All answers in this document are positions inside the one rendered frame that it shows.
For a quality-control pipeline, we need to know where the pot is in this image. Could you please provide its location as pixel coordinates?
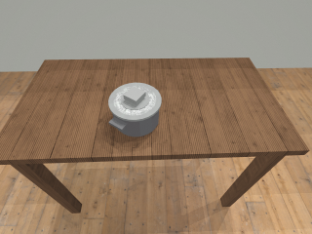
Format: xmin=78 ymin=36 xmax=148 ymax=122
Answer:
xmin=108 ymin=90 xmax=159 ymax=137

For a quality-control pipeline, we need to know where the knob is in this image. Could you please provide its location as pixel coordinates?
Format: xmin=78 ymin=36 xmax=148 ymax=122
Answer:
xmin=123 ymin=86 xmax=146 ymax=105

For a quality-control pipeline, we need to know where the lid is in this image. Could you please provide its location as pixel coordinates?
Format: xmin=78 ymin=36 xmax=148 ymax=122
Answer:
xmin=108 ymin=82 xmax=162 ymax=122

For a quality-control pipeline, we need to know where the table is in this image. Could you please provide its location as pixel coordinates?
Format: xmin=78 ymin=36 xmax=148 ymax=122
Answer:
xmin=0 ymin=58 xmax=310 ymax=214

